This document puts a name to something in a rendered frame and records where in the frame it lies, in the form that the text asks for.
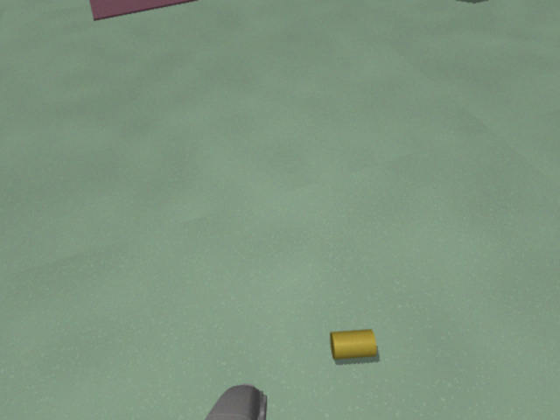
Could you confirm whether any can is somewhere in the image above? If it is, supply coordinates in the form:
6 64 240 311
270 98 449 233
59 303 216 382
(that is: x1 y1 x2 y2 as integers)
330 329 376 360

